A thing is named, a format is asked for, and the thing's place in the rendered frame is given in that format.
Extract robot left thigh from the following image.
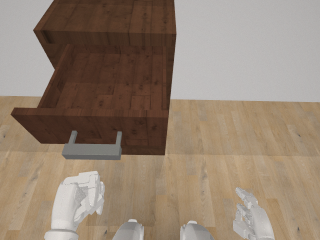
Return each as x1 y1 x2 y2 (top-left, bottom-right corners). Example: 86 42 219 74
112 221 144 240

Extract robot right hand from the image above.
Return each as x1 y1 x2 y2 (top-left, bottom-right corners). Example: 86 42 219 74
233 187 275 240

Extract robot left hand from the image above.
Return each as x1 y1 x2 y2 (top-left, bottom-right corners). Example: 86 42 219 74
51 171 105 231

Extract handle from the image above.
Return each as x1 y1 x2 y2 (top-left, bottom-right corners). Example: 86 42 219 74
61 130 122 160

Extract drawer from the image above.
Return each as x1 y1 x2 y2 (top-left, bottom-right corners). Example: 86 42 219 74
10 44 168 146

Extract robot left forearm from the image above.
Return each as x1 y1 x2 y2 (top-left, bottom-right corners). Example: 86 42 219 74
44 229 79 240

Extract cabinet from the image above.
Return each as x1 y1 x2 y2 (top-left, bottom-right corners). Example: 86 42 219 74
33 0 177 156

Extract right robot shin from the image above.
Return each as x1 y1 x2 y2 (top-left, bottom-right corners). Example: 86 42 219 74
187 220 197 224

